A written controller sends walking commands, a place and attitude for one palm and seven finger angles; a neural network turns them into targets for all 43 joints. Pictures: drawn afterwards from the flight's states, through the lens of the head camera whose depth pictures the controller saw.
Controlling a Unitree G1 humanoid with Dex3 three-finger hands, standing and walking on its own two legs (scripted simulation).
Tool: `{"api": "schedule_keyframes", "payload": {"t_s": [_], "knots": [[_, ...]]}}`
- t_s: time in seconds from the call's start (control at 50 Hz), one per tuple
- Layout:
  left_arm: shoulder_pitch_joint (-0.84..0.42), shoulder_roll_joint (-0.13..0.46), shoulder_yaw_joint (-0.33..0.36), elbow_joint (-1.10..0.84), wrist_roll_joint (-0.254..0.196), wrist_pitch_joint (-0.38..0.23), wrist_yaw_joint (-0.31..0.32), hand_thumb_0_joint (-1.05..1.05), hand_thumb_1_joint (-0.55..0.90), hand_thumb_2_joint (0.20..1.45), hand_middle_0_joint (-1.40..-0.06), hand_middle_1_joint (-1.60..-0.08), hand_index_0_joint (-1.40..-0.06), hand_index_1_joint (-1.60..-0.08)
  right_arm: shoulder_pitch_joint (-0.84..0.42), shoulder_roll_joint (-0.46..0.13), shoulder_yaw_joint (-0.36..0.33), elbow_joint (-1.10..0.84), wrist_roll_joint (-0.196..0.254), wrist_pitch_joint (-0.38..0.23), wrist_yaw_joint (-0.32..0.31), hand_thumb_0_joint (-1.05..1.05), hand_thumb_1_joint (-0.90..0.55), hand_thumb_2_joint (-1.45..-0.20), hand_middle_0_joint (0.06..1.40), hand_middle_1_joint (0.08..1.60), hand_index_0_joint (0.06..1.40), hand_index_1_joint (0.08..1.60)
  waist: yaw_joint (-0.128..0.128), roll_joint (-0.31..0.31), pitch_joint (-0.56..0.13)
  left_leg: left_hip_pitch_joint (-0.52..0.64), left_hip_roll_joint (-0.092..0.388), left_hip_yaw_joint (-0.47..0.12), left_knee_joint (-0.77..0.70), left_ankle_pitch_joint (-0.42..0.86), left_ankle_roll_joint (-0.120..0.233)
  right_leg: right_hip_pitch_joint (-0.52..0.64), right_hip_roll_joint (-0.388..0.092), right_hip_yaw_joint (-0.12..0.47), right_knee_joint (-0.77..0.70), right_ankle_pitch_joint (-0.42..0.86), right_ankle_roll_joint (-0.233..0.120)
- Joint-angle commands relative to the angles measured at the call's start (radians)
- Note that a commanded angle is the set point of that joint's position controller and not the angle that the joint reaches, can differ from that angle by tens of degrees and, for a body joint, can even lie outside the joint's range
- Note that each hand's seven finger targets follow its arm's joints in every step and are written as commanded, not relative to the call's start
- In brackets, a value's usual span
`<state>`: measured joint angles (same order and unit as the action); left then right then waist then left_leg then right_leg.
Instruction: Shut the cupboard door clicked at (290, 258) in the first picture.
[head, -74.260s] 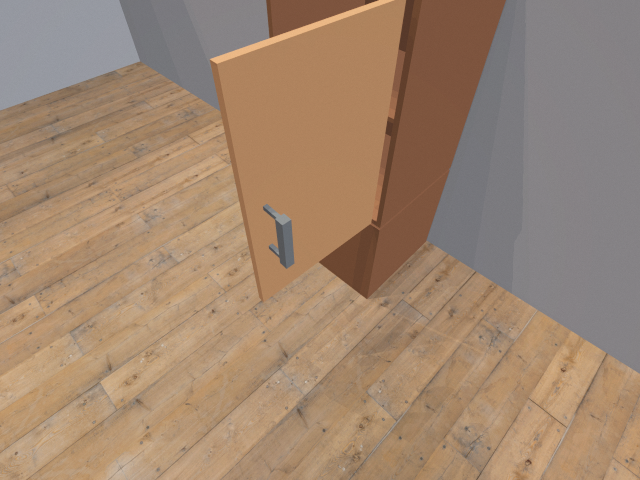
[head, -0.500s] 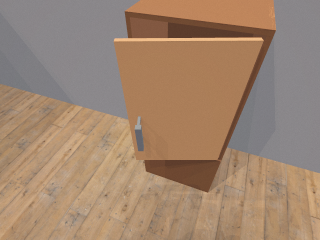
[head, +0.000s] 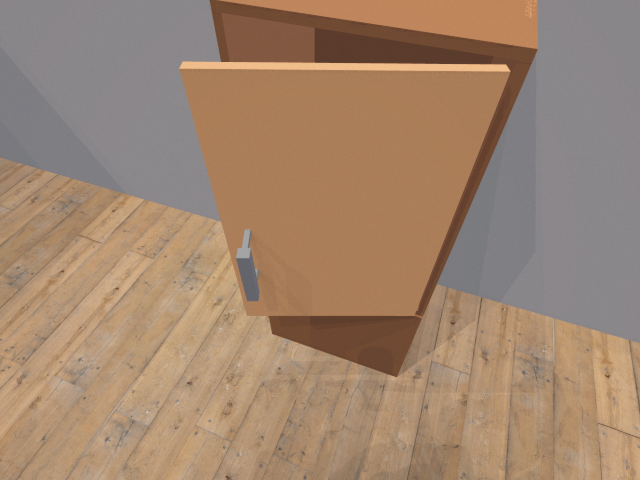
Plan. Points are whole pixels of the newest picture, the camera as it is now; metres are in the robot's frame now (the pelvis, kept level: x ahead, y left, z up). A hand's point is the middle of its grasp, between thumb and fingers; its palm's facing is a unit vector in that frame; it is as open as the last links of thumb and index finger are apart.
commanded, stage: shuffle to correct the standing spot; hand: left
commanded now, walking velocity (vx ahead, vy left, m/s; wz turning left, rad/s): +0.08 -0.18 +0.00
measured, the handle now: (250, 266) +0.48 +0.16 -0.10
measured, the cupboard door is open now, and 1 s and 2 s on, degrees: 20 20 20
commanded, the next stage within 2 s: come to a stop and stand still in 0.36 s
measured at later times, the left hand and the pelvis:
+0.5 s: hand out of the picture +0.05 +0.13 -0.18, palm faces +0.06 -0.99 -0.14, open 7.4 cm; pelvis +0.05 -0.05 +0.01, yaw +0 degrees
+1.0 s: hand out of the picture +0.06 +0.11 -0.17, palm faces +0.10 -0.96 -0.25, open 7.3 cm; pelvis +0.04 -0.09 +0.00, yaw +2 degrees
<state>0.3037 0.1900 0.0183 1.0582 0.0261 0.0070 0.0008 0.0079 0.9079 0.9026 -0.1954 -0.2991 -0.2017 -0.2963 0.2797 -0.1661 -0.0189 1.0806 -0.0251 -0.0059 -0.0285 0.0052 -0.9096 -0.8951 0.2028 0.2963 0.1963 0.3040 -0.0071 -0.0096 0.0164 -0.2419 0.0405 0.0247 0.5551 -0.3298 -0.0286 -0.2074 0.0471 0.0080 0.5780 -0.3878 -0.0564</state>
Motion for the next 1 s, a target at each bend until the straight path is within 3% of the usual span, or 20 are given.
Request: {"api": "schedule_keyframes", "payload": {"t_s": [0.0, 0.06, 0.16, 0.22, 0.24, 0.28, 0.3, 0.36, 0.44, 0.52, 0.58, 0.6, 0.64, 0.66, 0.68, 0.7, 0.72, 0.78, 0.92, 0.98], "knots": [[0.197, 0.144, 0.042, 0.001, 0.004, -0.021, 0.019, 0.0, 0.9, 0.9, -0.2, -0.3, -0.2, -0.3, -0.057, -0.07, -0.014, -0.094, 0.003, -0.018, -0.015, 0.0, -0.9, -0.9, 0.2, 0.3, 0.2, 0.3, 0.068, -0.252, 0.029, -0.278, -0.035, 0.073, 0.249, -0.187, 0.044, 0.18, -0.275, 0.296, -0.227, 0.584, -0.103], [0.216, 0.096, 0.036, 0.004, 0.011, -0.024, 0.034, 0.0, 0.9, 0.9, -0.2, -0.3, -0.2, -0.3, -0.096, -0.064, -0.023, -0.102, 0.006, -0.018, -0.017, 0.0, -0.9, -0.9, 0.2, 0.3, 0.2, 0.3, 0.067, -0.152, 0.046, -0.376, -0.008, 0.027, 0.487, -0.248, 0.047, 0.235, -0.288, 0.251, -0.176, 0.991, -0.201], [0.164, 0.094, 0.036, -0.028, 0.017, -0.013, 0.041, 0.0, 0.9, 0.9, -0.2, -0.3, -0.2, -0.3, -0.109, -0.022, -0.019, -0.111, 0.01, -0.01, -0.009, 0.0, -0.9, -0.9, 0.2, 0.3, 0.2, 0.3, 0.034, -0.078, 0.029, -0.254, -0.014, 0.081, 0.315, -0.13, 0.043, 0.137, -0.216, 0.156, -0.19, 0.848, -0.176], [0.118, 0.078, 0.032, -0.041, 0.008, -0.006, 0.034, 0.0, 0.9, 0.9, -0.2, -0.3, -0.2, -0.3, 0.016, -0.025, -0.022, -0.069, 0.009, -0.019, -0.023, 0.0, -0.9, -0.9, 0.2, 0.3, 0.2, 0.3, -0.036, -0.074, -0.026, 0.012, -0.033, 0.101, 0.011, 0.094, 0.052, 0.047, -0.142, 0.097, -0.065, 0.833, -0.113], [0.119, 0.079, 0.035, -0.043, -0.001, -0.004, 0.031, 0.0, 0.9, 0.9, -0.2, -0.3, -0.2, -0.3, 0.107, -0.061, -0.029, -0.039, 0.007, -0.022, -0.032, 0.0, -0.9, -0.9, 0.2, 0.3, 0.2, 0.3, -0.071, -0.019, -0.09, 0.181, 0.016, 0.058, -0.106, 0.245, 0.071, -0.008, -0.123, 0.085, 0.064, 0.744, -0.072], [0.189, 0.038, 0.03, -0.059, -0.011, -0.006, 0.026, 0.0, 0.9, 0.9, -0.2, -0.3, -0.2, -0.3, 0.195, -0.203, -0.05, -0.04, 0.003, -0.025, -0.048, 0.0, -0.9, -0.9, 0.2, 0.3, 0.2, 0.3, -0.067, 0.277, -0.166, 0.372, 0.506, -0.501, -0.187, 0.822, 0.307, -0.33, 0.0, 0.001, 0.543, -0.198, 0.036], [0.182, 0.092, 0.047, -0.063, 0.006, 0.009, 0.03, 0.0, 0.9, 0.9, -0.2, -0.3, -0.2, -0.3, 0.152, -0.196, -0.045, -0.062, 0.009, -0.011, -0.04, 0.0, -0.9, -0.9, 0.2, 0.3, 0.2, 0.3, -0.056, 0.132, -0.129, 0.245, 0.519, -0.443, -0.204, 0.672, 0.35, -0.318, -0.042, 0.079, 0.643, -0.203, 0.028], [0.104, 0.043, 0.055, -0.068, 0.019, 0.03, 0.011, 0.0, 0.9, 0.9, -0.2, -0.3, -0.2, -0.3, 0.001, -0.117, -0.025, -0.091, 0.0, -0.026, -0.045, 0.0, -0.9, -0.9, 0.2, 0.3, 0.2, 0.3, 0.009, 0.127, 0.081, -0.027, 0.369, -0.245, -0.266, 0.55, 0.26, -0.355, -0.076, 0.067, 0.693, -0.021, 0.063], [0.132, -0.011, 0.047, -0.063, 0.01, 0.05, 0.001, 0.0, 0.9, 0.9, -0.2, -0.3, -0.2, -0.3, -0.024, -0.127, -0.04, -0.106, -0.006, -0.029, -0.033, 0.0, -0.9, -0.9, 0.2, 0.3, 0.2, 0.3, 0.043, 0.149, 0.024, -0.072, 0.244, -0.041, -0.251, 0.537, 0.189, -0.257, -0.089, -0.003, 0.562, 0.087, 0.088], [0.036, -0.026, 0.03, -0.092, 0.001, 0.027, 0.006, 0.0, 0.9, 0.9, -0.2, -0.3, -0.2, -0.3, -0.015, -0.132, -0.047, -0.113, -0.014, -0.015, -0.008, 0.0, -0.9, -0.9, 0.2, 0.3, 0.2, 0.3, 0.007, 0.242, 0.032, -0.05, 0.185, -0.021, -0.244, 0.369, 0.179, -0.191, -0.095, -0.089, 0.245, 0.043, 0.101], [0.066, -0.005, 0.028, -0.078, -0.004, -0.005, 0.011, 0.0, 0.9, 0.9, -0.2, -0.3, -0.2, -0.3, -0.023, -0.148, -0.05, -0.115, -0.008, 0.0, 0.005, 0.0, -0.9, -0.9, 0.2, 0.3, 0.2, 0.3, 0.033, 0.216, -0.022, -0.085, 0.134, -0.024, -0.135, 0.168, 0.125, 0.0, -0.062, -0.132, -0.043, 0.139, 0.107], [0.096, 0.035, 0.034, -0.065, 0.0, -0.017, 0.016, 0.0, 0.9, 0.9, -0.2, -0.3, -0.2, -0.3, -0.007, -0.125, -0.049, -0.114, -0.004, 0.003, 0.011, 0.0, -0.9, -0.9, 0.2, 0.3, 0.2, 0.3, 0.045, 0.11, -0.04, -0.107, 0.086, -0.001, -0.064, 0.071, 0.08, 0.068, -0.079, -0.105, -0.131, 0.196, 0.108], [0.079, 0.194, 0.056, -0.086, 0.009, -0.034, 0.028, 0.0, 0.9, 0.9, -0.2, -0.3, -0.2, -0.3, 0.018, -0.026, -0.033, -0.145, 0.009, 0.015, 0.017, 0.0, -0.9, -0.9, 0.2, 0.3, 0.2, 0.3, 0.035, -0.269, -0.039, -0.225, -0.027, 0.056, 0.172, -0.221, 0.008, 0.039, -0.4, 0.281, -0.288, 0.28, 0.007], [0.066, 0.224, 0.058, -0.107, 0.006, -0.026, 0.023, 0.0, 0.9, 0.9, -0.2, -0.3, -0.2, -0.3, -0.004, -0.055, -0.038, -0.163, 0.009, 0.024, 0.017, 0.0, -0.9, -0.9, 0.2, 0.3, 0.2, 0.3, 0.061, -0.224, -0.043, -0.206, -0.014, -0.001, 0.276, -0.268, 0.022, -0.031, -0.458, 0.322, -0.327, 0.215, -0.06], [0.024, 0.215, 0.057, -0.116, 0.012, -0.017, 0.018, 0.0, 0.9, 0.9, -0.2, -0.3, -0.2, -0.3, -0.014, -0.044, -0.041, -0.166, 0.006, 0.02, 0.025, 0.0, -0.9, -0.9, 0.2, 0.3, 0.2, 0.3, 0.04, -0.137, -0.004, -0.207, -0.02, -0.003, 0.323, -0.224, 0.029, -0.075, -0.427, 0.266, -0.307, 0.209, -0.077], [0.008, 0.206, 0.063, -0.113, 0.011, -0.027, 0.024, 0.0, 0.9, 0.9, -0.2, -0.3, -0.2, -0.3, -0.026, -0.055, -0.044, -0.156, 0.003, 0.03, 0.023, 0.0, -0.9, -0.9, 0.2, 0.3, 0.2, 0.3, 0.041, -0.31, 0.009, -0.276, -0.027, 0.0, 0.4, -0.195, 0.015, -0.04, -0.398, 0.313, -0.297, 0.327, -0.063], [0.002, 0.184, 0.063, -0.113, 0.009, -0.027, 0.032, 0.0, 0.9, 0.9, -0.2, -0.3, -0.2, -0.3, -0.013, -0.078, -0.052, -0.151, 0.002, 0.035, 0.02, 0.0, -0.9, -0.9, 0.2, 0.3, 0.2, 0.3, 0.035, -0.33, 0.012, -0.301, -0.014, -0.014, 0.452, -0.176, 0.006, -0.008, -0.411, 0.3, -0.276, 0.422, -0.079], [0.003, 0.183, 0.067, -0.121, 0.008, -0.025, 0.043, 0.0, 0.9, 0.9, -0.2, -0.3, -0.2, -0.3, -0.004, -0.089, -0.052, -0.141, 0.007, 0.04, 0.032, 0.0, -0.9, -0.9, 0.2, 0.3, 0.2, 0.3, 0.041, -0.209, -0.023, -0.315, -0.026, -0.006, 0.514, -0.107, -0.015, 0.054, -0.393, 0.191, -0.217, 0.592, -0.088], [-0.028, 0.206, 0.084, -0.141, 0.019, -0.001, 0.052, 0.0, 0.9, 0.9, -0.2, -0.3, -0.2, -0.3, -0.028, -0.05, -0.045, -0.173, 0.016, 0.04, 0.042, 0.0, -0.9, -0.9, 0.2, 0.3, 0.2, 0.3, 0.044, -0.216, -0.027, -0.137, -0.032, 0.017, 0.199, -0.094, -0.004, -0.065, -0.388, 0.176, -0.22, 0.278, -0.098], [-0.052, 0.169, 0.075, -0.142, 0.004, 0.016, 0.044, 0.0, 0.9, 0.9, -0.2, -0.3, -0.2, -0.3, 0.103, -0.056, -0.038, -0.122, 0.017, 0.018, 0.03, 0.0, -0.9, -0.9, 0.2, 0.3, 0.2, 0.3, -0.013, -0.11, -0.058, 0.163, -0.056, 0.067, -0.131, 0.104, 0.008, -0.205, -0.257, 0.084, -0.086, 0.12, -0.014]]}}
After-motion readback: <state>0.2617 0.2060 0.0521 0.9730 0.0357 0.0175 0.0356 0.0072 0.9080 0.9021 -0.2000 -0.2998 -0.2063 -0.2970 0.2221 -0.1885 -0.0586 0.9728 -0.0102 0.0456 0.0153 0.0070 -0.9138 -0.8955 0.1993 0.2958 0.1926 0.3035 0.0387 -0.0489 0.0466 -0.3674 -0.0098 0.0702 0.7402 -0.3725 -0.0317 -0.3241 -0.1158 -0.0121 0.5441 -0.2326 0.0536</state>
